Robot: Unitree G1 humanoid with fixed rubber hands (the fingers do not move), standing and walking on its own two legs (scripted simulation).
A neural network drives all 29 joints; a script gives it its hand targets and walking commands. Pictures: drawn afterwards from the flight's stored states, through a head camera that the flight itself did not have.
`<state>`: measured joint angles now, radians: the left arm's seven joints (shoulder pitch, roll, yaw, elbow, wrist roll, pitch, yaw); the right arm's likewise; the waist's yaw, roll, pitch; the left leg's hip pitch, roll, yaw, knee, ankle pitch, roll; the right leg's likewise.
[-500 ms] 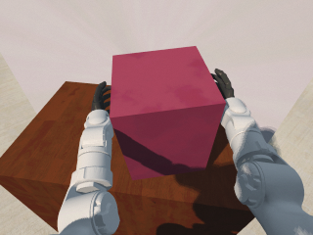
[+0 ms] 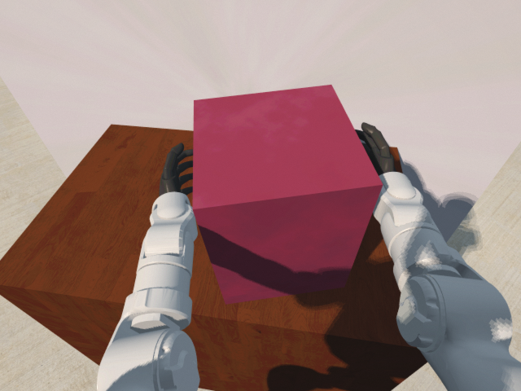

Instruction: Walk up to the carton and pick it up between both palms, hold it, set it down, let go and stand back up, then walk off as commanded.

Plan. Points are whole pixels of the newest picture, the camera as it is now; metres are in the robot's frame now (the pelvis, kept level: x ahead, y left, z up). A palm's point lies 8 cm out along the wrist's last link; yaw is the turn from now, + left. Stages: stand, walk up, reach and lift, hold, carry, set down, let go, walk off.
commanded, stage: set down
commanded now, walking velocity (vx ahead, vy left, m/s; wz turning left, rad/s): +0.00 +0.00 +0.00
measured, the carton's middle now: (275, 201) +0.44 +0.06 +0.05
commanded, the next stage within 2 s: none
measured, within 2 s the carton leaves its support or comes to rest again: rests again in 0.68 s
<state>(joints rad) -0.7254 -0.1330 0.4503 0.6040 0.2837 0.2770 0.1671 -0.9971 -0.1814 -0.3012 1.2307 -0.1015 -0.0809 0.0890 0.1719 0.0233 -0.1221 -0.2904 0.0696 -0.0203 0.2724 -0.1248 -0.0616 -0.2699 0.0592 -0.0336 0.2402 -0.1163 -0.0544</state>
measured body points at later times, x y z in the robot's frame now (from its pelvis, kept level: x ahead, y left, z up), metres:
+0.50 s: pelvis +0.00 +0.01 +0.00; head +0.02 +0.02 +0.45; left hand +0.38 +0.23 +0.11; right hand +0.47 -0.09 +0.14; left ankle -0.01 +0.15 -0.75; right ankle -0.01 -0.08 -0.75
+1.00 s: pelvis +0.01 -0.01 +0.00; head +0.05 -0.01 +0.45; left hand +0.39 +0.21 +0.10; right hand +0.48 -0.11 +0.11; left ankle -0.01 +0.15 -0.75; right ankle -0.01 -0.08 -0.75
